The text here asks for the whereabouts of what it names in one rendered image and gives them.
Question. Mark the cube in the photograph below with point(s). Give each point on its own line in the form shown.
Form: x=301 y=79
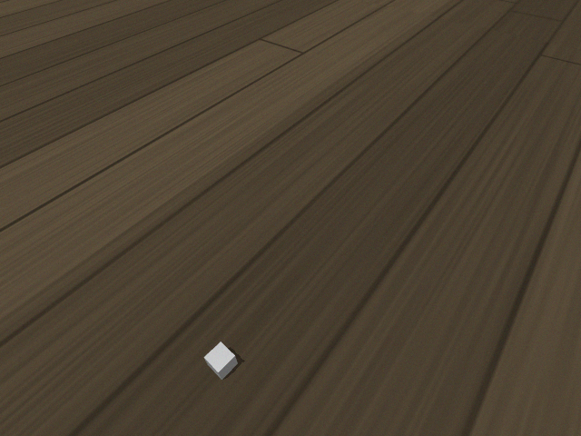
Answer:
x=221 y=360

